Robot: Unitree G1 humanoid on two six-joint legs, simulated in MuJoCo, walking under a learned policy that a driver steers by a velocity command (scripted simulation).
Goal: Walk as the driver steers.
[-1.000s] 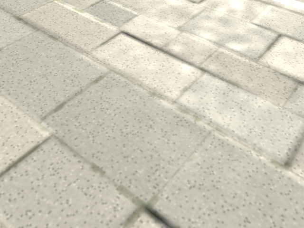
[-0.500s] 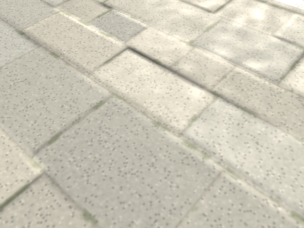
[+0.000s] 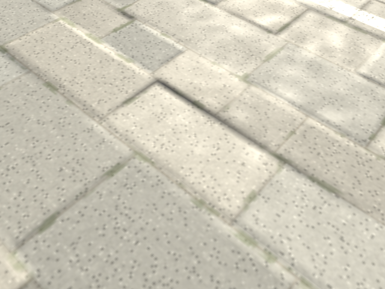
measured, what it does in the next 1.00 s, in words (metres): walks ahead: right foot, then left foot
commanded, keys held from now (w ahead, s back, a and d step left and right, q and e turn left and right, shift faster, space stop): w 0.74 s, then w+e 0.08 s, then q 0.18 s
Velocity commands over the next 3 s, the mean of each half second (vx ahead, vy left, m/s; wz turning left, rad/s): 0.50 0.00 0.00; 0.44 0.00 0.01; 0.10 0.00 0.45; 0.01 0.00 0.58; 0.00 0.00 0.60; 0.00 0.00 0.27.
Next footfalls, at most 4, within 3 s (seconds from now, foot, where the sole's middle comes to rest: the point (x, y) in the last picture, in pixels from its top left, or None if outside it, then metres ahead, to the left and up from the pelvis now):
0.44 right None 0.42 -0.15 -0.77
0.98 left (174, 222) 0.71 0.08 -0.77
1.48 right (231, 220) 0.73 -0.13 -0.77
1.92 left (164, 250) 0.61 0.11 -0.77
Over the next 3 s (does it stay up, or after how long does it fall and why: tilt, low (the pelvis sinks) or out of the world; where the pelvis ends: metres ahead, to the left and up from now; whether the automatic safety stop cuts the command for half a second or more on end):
stays up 0.60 0.02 0.01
